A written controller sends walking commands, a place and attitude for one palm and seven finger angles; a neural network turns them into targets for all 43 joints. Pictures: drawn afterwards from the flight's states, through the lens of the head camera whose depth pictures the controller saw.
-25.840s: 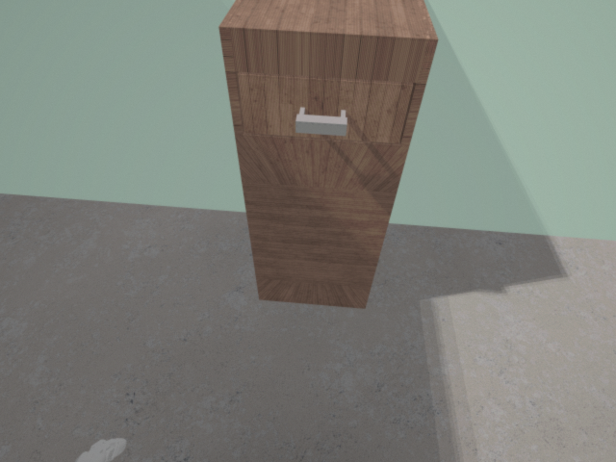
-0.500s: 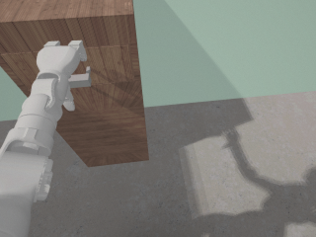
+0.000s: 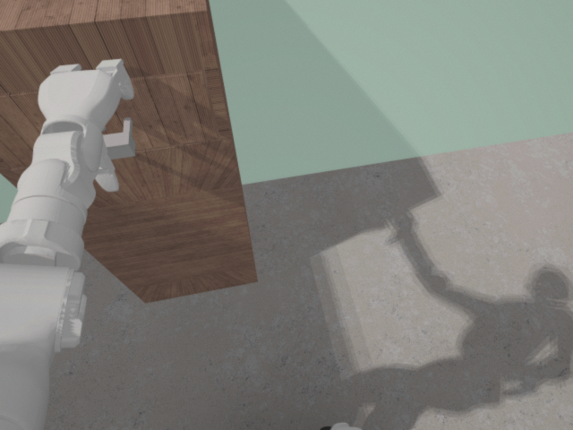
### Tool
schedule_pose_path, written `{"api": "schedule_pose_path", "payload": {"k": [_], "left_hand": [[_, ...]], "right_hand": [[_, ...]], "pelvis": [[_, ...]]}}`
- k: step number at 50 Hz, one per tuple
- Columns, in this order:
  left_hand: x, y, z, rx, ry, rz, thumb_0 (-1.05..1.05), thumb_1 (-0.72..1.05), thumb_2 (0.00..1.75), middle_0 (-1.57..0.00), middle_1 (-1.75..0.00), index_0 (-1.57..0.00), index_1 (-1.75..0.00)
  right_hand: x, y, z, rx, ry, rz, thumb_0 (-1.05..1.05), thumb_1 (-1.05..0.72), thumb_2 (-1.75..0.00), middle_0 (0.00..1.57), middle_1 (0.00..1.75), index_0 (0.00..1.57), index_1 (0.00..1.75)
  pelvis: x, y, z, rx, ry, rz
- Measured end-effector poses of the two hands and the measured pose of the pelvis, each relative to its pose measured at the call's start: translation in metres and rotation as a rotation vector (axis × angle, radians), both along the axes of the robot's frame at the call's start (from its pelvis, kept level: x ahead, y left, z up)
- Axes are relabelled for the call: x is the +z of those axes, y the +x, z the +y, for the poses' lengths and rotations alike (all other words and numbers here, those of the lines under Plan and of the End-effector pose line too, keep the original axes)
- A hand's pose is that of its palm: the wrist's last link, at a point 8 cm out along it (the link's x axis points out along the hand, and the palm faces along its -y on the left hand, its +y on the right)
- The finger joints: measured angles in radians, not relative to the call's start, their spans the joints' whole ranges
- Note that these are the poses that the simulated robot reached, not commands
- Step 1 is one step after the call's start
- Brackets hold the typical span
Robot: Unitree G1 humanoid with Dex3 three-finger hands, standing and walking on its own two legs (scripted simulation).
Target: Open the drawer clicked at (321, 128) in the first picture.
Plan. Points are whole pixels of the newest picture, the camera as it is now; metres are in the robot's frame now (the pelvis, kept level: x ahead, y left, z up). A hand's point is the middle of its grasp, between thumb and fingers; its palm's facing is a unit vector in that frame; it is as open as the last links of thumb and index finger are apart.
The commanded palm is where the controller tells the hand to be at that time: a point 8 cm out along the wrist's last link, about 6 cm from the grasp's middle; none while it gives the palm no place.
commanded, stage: lower the fingers behind the handle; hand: left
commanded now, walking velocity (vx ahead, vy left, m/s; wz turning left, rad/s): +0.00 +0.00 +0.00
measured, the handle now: (98, 138) +0.55 +0.27 +0.06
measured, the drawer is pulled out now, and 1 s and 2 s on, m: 0.00 0.00 0.00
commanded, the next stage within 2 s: lift the fingers back up to retry in 1.62 s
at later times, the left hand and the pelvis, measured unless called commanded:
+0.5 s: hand (92, 157) +0.49 +0.25 +0.08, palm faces -0.02 +0.00 -1.00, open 13.8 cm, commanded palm +0.47 +0.25 +0.14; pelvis +0.00 +0.00 +0.00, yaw +2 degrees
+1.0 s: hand (94, 164) +0.49 +0.26 +0.06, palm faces -0.04 +0.00 -1.00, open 13.8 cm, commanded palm +0.47 +0.26 +0.11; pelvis +0.00 +0.00 -0.01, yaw +1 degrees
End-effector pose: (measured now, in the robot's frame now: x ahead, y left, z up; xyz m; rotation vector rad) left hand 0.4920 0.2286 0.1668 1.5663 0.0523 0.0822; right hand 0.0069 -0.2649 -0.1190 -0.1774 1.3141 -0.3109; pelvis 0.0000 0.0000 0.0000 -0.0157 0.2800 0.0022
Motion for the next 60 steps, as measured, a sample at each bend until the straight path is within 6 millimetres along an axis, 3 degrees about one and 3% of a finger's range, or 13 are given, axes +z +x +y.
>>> {"api": "schedule_pose_path", "payload": {"k": [13,21,26,36,46,60], "left_hand": [[-0.012,-0.013,0.027,0.106,0.023,0.091,0.01,-0.49,0.30,-0.33,-1.21,-0.34,-1.22],[-0.026,-0.025,0.020,-0.011,-0.007,0.076,0.00,-0.49,0.30,-0.32,-1.20,-0.33,-1.21],[-0.030,-0.024,0.023,0.012,0.003,0.027,0.00,-0.49,0.30,-0.32,-1.20,-0.32,-1.21],[-0.042,-0.015,0.021,0.085,0.015,0.079,0.00,-0.49,0.30,-0.32,-1.20,-0.32,-1.20],[-0.047,-0.016,0.028,0.062,-0.002,0.075,0.01,-0.49,0.30,-0.32,-1.20,-0.31,-1.22],[-0.052,-0.018,0.027,0.058,0.009,0.030,0.00,-0.49,0.30,-0.31,-1.24,-0.31,-1.25]], "right_hand": [[0.004,0.014,-0.001,0.009,-0.002,-0.028,0.01,-0.90,-0.90,0.20,0.29,0.20,0.30],[0.006,0.029,-0.005,0.054,-0.030,-0.039,0.01,-0.90,-0.90,0.20,0.29,0.20,0.30],[0.002,0.032,-0.003,0.068,-0.021,-0.045,0.01,-0.90,-0.90,0.20,0.29,0.20,0.30],[-0.005,0.013,0.005,0.039,0.009,-0.004,0.01,-0.90,-0.90,0.20,0.29,0.20,0.30],[-0.003,-0.013,0.001,0.007,-0.009,0.054,0.01,-0.90,-0.90,0.20,0.29,0.20,0.30],[-0.002,-0.010,-0.003,0.016,-0.031,0.036,0.01,-0.90,-0.90,0.20,0.29,0.20,0.30]], "pelvis": [[0.002,0.004,0.002,0.007,-0.004,-0.009],[-0.001,0.003,0.003,0.028,-0.008,-0.013],[-0.004,-0.001,0.003,0.032,-0.008,0.003],[-0.006,-0.002,0.003,0.026,-0.009,0.022],[-0.008,-0.001,0.003,0.012,-0.011,0.033],[-0.012,-0.008,0.005,0.014,-0.014,0.051]]}}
